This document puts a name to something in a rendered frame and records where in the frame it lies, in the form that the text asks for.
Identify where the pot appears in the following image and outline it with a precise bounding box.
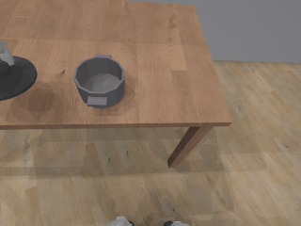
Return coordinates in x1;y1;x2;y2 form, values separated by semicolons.
73;55;125;108

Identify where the table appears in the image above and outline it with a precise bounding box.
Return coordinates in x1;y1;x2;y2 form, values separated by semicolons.
0;0;232;169

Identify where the lid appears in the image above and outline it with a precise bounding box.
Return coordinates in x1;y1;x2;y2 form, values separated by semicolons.
0;56;38;101

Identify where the left robot shin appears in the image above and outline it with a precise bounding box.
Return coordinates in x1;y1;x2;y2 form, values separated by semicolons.
116;216;128;221

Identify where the knob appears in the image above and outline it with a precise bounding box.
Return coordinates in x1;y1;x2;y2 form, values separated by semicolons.
0;60;11;79

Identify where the left robot hand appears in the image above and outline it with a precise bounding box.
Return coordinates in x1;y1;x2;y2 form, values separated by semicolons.
0;40;15;66

